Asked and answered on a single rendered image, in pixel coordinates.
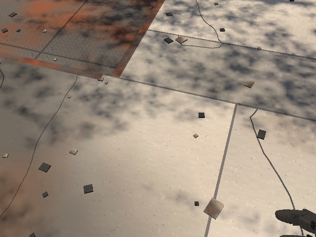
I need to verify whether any right robot hand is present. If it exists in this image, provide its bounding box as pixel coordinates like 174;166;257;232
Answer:
275;208;316;237

